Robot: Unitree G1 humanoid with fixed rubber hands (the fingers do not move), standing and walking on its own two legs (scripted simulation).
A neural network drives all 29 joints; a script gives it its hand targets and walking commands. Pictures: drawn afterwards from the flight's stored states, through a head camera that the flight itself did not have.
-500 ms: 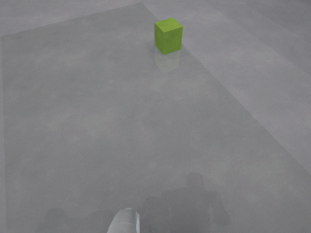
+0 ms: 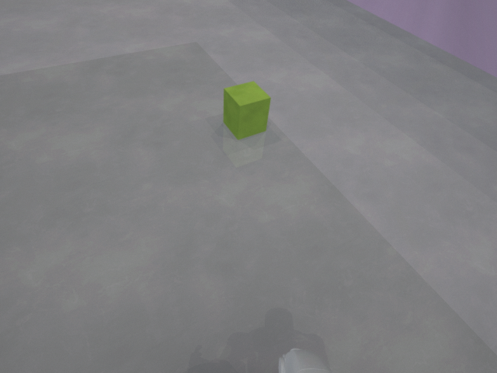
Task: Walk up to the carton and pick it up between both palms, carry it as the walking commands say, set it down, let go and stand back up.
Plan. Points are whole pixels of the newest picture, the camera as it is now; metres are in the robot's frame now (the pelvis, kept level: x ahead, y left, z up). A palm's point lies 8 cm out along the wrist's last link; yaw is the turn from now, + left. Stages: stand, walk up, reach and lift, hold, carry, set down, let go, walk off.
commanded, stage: walk up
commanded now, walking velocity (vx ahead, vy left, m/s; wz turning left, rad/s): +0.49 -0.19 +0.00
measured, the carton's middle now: (245, 110) +1.65 -0.07 -0.65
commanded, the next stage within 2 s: none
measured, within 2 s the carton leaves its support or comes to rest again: neither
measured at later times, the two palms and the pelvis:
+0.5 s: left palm (153, 341) +0.20 +0.17 -0.12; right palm (395, 271) +0.34 -0.33 -0.13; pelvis +0.23 -0.08 +0.00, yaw +0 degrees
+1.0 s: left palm (154, 192) +0.56 +0.23 -0.14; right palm (365, 239) +0.40 -0.27 -0.11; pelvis +0.47 -0.01 +0.00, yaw +0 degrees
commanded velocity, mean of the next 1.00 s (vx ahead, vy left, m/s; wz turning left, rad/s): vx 0.49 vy -0.04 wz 0.00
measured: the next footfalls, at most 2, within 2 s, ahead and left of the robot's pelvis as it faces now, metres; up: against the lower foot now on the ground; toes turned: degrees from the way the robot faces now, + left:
right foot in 0.24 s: +0.25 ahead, -0.20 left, +0.00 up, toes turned -10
left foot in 0.72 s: +0.50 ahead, +0.09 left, +0.00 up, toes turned +9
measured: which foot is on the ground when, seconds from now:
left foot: down 0.00-0.22, up 0.24-0.70, down 0.72-1.00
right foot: up 0.00-0.22, down 0.24-0.72, up 0.74-1.00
